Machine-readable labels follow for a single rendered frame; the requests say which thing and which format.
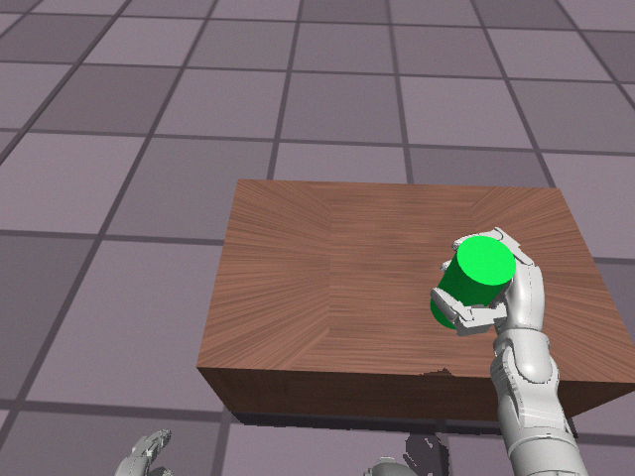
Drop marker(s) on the right robot hand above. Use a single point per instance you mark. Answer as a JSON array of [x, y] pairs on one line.
[[521, 303]]

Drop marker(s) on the can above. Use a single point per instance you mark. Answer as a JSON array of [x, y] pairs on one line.
[[478, 271]]

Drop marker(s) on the right robot arm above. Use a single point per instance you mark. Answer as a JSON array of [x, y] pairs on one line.
[[537, 436]]

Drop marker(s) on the left robot hand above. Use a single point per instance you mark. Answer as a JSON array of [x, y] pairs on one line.
[[144, 452]]

